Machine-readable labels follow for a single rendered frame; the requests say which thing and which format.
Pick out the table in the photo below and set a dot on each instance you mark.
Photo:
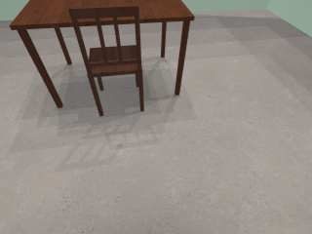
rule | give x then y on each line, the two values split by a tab
40	14

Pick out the chair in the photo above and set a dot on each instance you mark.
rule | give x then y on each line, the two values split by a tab
109	61

